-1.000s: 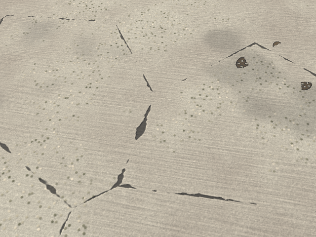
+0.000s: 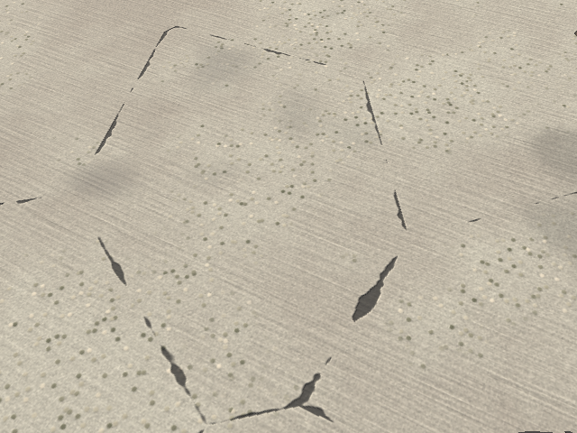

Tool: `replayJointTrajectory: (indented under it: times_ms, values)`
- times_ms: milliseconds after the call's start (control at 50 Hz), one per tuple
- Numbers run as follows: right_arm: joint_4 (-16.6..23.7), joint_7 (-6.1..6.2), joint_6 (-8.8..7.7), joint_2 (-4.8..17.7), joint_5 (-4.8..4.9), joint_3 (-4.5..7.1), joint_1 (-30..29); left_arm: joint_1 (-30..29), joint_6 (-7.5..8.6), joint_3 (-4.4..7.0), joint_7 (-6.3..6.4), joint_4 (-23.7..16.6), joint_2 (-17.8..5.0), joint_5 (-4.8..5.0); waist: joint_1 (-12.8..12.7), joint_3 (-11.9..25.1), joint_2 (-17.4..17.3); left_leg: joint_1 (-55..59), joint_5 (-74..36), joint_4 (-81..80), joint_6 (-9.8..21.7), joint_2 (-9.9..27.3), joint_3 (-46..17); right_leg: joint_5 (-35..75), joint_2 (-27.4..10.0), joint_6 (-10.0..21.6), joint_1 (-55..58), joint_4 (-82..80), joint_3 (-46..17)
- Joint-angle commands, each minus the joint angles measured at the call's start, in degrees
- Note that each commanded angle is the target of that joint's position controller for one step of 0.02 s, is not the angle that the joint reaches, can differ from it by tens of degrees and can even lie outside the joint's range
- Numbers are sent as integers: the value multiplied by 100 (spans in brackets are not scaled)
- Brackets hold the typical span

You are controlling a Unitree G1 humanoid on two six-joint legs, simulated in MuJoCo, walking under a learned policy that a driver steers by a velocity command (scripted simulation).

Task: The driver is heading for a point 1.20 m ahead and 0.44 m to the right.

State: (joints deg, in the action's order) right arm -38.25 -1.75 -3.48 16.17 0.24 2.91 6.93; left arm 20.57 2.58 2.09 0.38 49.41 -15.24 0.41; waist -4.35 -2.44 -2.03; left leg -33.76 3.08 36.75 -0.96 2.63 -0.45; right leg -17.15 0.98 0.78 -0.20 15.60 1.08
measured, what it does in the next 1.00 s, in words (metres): walks ahead: left foot, then right foot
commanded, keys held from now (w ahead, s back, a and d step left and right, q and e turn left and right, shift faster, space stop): no key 0.22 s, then w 0.48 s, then w+e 0.30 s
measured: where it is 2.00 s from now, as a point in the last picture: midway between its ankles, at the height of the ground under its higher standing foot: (370, 277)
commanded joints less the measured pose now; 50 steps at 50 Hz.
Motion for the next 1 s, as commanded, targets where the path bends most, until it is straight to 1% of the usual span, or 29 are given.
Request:
replayJointTrajectory:
  times_ms: [20,60,80,100,120,140,160,200,220,260,300,420,440,460,480,500,520,560,620,720,780,820,860,880,900,920,940,980,1000]
  values:
    - [430,-34,-80,418,-4,116,-195,-248,38,274,52,-295,-1129,80,280,249,905,1000,-463,-541,175,-238,47,3793,-1245,720,-395,116,-495]
    - [185,14,-86,641,-78,240,470,-435,28,276,62,-306,-1090,107,693,558,762,1931,-805,-989,415,-400,127,4106,-1081,529,-383,881,-437]
    - [91,73,-92,857,-116,310,818,-285,41,225,49,-282,-931,48,831,833,485,2724,-1810,-1132,572,-188,13,3717,-786,317,-645,1626,-281]
    - [113,140,-61,1285,-246,369,1205,147,77,95,24,-375,-592,-168,724,1650,-531,4353,-4068,-574,1121,1021,-1184,1549,-361,1,-1718,3107,-127]
    - [80,135,8,978,-259,241,1213,833,43,-47,-16,-200,-243,-104,503,2556,-1416,4937,-4127,-892,2075,2109,-2696,-2127,91,-279,-2368,4530,-459]
    - [94,88,70,675,-115,166,1038,531,-44,102,-38,-103,-826,32,645,2292,-798,4293,-2760,-1258,1939,1795,-2661,-2276,-84,-325,-2440,4973,-809]
    - [107,72,87,573,-37,121,575,106,-130,148,-19,-216,-916,105,559,1491,-543,3696,-1803,-1470,1694,1562,-2175,-2063,-251,-343,-2841,5088,-634]
    - [93,62,104,404,-79,44,-57,-201,-330,147,103,-242,-747,-7,332,764,-193,2317,-396,-1986,1396,1208,-1618,-1533,-538,-413,-2546,4490,-564]
    - [59,64,107,496,-146,75,-259,-121,-401,130,135,-234,-669,-18,180,592,-505,1753,-263,-2106,1353,1033,-1367,-1340,-572,-460,-2116,4006,-498]
    - [-56,107,137,738,-134,190,-199,20,-392,119,176,-161,-644,-42,213,726,-727,1489,1145,-2437,1375,849,-1199,-1132,-402,-434,-1738,3493,-148]
    - [-124,168,143,933,-5,263,-124,-79,-329,148,168,-174,-731,-49,259,777,-742,1410,2308,-2720,1370,944,-1362,-814,-351,-236,-1633,3183,-22]
    - [-257,225,173,753,154,248,-305,158,-112,158,50,115,-529,-86,-84,441,-337,681,3153,-2558,981,743,-1079,85,-189,335,-514,1521,290]
    - [-218,218,176,559,136,194,-420,443,-85,166,52,230,-545,-85,-216,308,-81,401,3192,-2040,784,493,-840,-247,-288,479,-276,1051,75]
    - [-97,184,151,133,88,73,-578,884,-41,206,91,301,-797,-92,-311,287,892,-336,2976,-419,447,-7,-305,-1407,-1298,813,151,125,-1402]
    - [68,144,53,110,166,79,-587,667,-16,387,82,188,-1515,-68,-164,-181,1906,-1381,2573,889,290,-609,245,-3005,-2394,1466,-20,-932,-3428]
    - [25,157,-32,537,195,194,-603,202,93,347,110,-1,-1355,-171,-2,-524,1368,-1557,2194,1632,384,-219,-356,-3073,-2495,1522,-457,-1142,-3734]
    - [-89,134,-62,671,183,251,-328,-127,188,288,124,-90,-1108,-127,254,-488,1205,-1675,1657,1794,408,-98,-490,-2525,-2247,1278,-338,-1036,-3223]
    - [-231,128,-70,639,22,263,-268,-138,249,243,83,-105,-917,18,242,-262,917,-1637,1067,1657,305,52,-367,-1508,-1864,945,13,-972,-2303]
    - [-231,78,-68,318,16,194,-529,269,274,186,82,35,-733,-31,102,-64,809,-1201,263,1254,114,74,-79,-99,-1519,836,77,-972,-1363]
    - [-62,-31,-106,89,95,60,-1224,583,183,236,94,176,-928,-2,-189,-272,897,-229,-267,-161,-33,-56,229,764,-1345,841,-357,-911,-661]
    - [33,-99,-178,211,133,57,-1409,677,130,286,73,260,-1028,76,-163,-433,934,78,-61,-623,56,-108,145,858,-1527,890,-298,-723,-883]
    - [0,-105,-229,421,144,108,-1193,569,96,342,67,273,-1126,113,67,-385,1011,500,180,-865,188,-134,65,1146,-1690,829,-192,-502,-1063]
    - [-317,-32,-251,741,120,278,-143,354,70,343,67,235,-1096,123,676,182,939,2047,268,-1113,416,-307,191,2564,-1443,619,-432,544,-816]
    - [-581,47,-252,1054,86,420,896,254,86,271,61,142,-880,58,1147,932,713,3639,248,-900,638,111,-187,2457,-1106,398,-1184,1889,-548]
    - [-724,112,-184,1632,-67,562,1704,638,151,93,56,-85,-216,7,1197,2010,-693,5903,1209,-1061,1281,1632,-2268,620,-310,-49,-3267,4157,-18]
    - [-764,84,-162,1372,-65,463,1768,749,264,85,73,-83,-236,140,1146,2403,-1493,5713,2232,-2007,1627,2171,-3993,-1589,-49,-66,-3926,5363,-685]
    - [-747,83,-172,929,-29,317,1316,396,299,255,68,-155,-768,294,1062,1501,-1068,4996,2559,-2158,1391,1982,-3266,-1269,-388,14,-4346,5873,-906]
    - [-728,73,-208,464,-1,186,599,-110,258,307,114,-209,-744,196,779,554,-409,3652,1493,-2388,1029,1484,-1809,-371,-785,125,-4159,5561,-729]
    - [-771,69,-243,392,-52,172,396,-54,196,321,116,-247,-599,162,576,413,-653,3179,1172,-2585,1027,1377,-1417,-36,-941,112,-3906,5344,-746]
